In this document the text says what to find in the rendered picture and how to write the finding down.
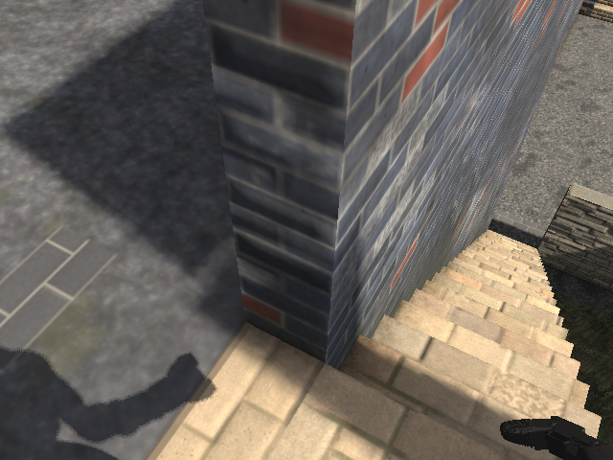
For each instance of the right robot hand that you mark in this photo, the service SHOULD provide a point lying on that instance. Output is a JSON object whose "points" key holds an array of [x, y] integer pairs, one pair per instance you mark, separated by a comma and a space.
{"points": [[562, 438]]}

